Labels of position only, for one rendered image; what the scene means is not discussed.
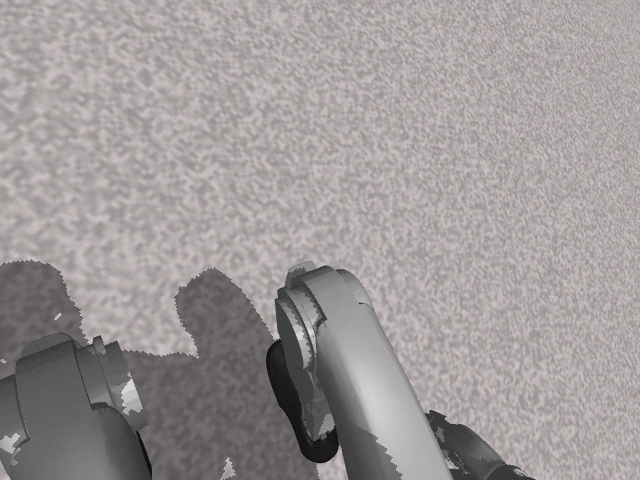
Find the right robot foot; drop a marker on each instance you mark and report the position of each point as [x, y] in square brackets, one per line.
[319, 451]

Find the right robot hand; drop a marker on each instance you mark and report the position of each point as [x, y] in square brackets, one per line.
[469, 452]

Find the left robot foot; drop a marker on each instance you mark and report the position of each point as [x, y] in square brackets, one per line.
[145, 454]

